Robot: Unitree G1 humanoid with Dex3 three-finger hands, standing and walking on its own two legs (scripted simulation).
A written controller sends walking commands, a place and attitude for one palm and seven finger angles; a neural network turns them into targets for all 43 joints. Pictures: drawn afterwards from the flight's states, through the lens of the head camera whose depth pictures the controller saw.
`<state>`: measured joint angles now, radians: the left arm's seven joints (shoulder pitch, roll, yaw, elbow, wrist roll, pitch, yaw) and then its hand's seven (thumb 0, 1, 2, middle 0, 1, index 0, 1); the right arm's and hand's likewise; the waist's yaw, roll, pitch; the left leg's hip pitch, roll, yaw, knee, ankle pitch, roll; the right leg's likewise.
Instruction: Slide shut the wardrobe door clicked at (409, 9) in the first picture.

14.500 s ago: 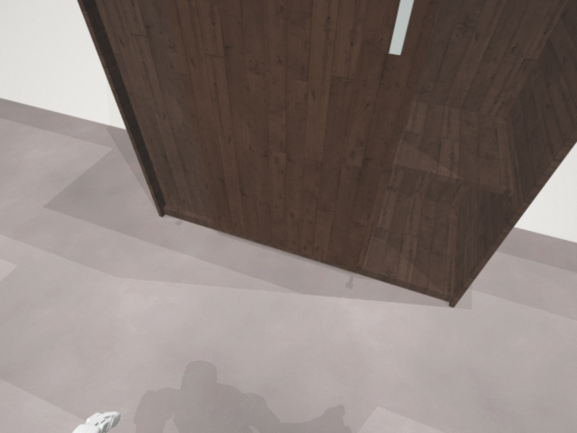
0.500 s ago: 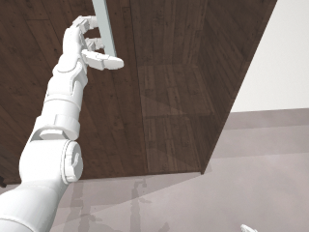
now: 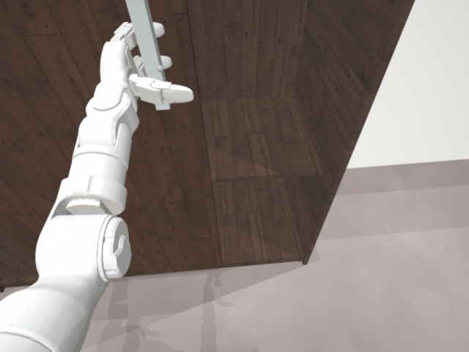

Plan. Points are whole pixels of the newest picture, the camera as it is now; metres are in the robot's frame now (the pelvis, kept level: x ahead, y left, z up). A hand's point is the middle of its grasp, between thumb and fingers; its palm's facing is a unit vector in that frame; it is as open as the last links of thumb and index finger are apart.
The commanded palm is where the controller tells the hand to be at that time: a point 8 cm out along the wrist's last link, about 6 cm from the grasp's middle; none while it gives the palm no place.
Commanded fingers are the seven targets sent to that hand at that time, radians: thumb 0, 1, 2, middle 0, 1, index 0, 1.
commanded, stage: slide the fingers in behind the handle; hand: left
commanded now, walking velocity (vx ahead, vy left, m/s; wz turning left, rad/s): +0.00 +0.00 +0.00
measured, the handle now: (153, 52) +0.53 +0.13 +0.26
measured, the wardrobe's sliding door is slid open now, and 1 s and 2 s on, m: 0.36 0.36 0.36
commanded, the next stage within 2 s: grip the handle and tug to test in 0.76 s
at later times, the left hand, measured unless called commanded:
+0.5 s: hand (161, 73) +0.47 +0.11 +0.25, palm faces +0.07 -1.00 +0.00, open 14.2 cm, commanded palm +0.44 +0.15 +0.25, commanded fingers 0.00 -0.50 0.30 -0.30 -1.20 -0.30 -1.20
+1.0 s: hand (164, 72) +0.47 +0.10 +0.25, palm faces +0.08 -1.00 +0.00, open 13.8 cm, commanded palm +0.44 +0.15 +0.25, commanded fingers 0.00 -0.13 0.46 -0.34 -1.25 -0.34 -1.25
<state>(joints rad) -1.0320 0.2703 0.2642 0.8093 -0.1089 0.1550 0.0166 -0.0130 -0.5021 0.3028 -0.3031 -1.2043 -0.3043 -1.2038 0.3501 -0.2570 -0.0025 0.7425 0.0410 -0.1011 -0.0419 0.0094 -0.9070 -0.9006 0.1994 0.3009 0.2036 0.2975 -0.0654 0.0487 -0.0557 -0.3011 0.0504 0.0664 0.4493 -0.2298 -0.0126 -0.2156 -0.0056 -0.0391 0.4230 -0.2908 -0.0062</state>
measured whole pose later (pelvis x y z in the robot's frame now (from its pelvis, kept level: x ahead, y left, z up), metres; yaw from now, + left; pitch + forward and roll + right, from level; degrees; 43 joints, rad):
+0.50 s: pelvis +0.00 +0.00 +0.00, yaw +1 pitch +3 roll +0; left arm -1.04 0.22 0.20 0.78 -0.12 0.22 0.07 -0.01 -0.50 0.30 -0.29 -1.20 -0.25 -1.19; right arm 0.27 -0.25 0.00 0.73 0.04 -0.09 -0.05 0.01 -0.91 -0.90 0.20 0.30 0.20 0.30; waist -0.04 0.04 -0.05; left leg -0.29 0.04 0.05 0.45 -0.23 -0.01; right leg -0.19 -0.01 -0.06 0.43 -0.29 -0.01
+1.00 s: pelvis -0.01 +0.00 +0.00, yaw +1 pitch +3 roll +0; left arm -1.04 0.22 0.21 0.80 -0.11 0.19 0.09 -0.01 -0.44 0.33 -0.29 -1.21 -0.27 -1.20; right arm 0.32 -0.24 0.00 0.75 0.04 -0.10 -0.04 0.01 -0.91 -0.90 0.20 0.30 0.20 0.30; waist -0.05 0.04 -0.05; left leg -0.29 0.04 0.06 0.45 -0.22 -0.01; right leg -0.20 -0.01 -0.05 0.43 -0.29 0.00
